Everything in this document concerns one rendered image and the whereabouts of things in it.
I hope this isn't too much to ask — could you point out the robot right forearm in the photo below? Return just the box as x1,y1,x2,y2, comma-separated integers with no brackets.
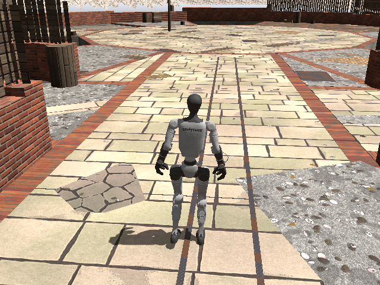
214,145,225,169

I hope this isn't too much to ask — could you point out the right robot hand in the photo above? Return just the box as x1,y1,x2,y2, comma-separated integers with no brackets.
213,167,226,181

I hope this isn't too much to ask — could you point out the robot right foot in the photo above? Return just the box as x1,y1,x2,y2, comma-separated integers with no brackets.
196,230,205,245

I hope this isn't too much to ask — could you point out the robot left forearm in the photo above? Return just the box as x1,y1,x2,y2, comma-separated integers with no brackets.
157,143,169,164

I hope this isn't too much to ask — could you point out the robot right shin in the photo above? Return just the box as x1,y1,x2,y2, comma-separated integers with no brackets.
197,198,207,237

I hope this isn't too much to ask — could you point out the robot right upper arm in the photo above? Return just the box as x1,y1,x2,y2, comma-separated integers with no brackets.
205,121,220,154

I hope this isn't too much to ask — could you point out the robot left upper arm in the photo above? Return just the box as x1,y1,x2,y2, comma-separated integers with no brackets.
163,119,181,151

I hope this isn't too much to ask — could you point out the left robot hand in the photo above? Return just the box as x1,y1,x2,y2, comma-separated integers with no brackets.
155,162,169,175

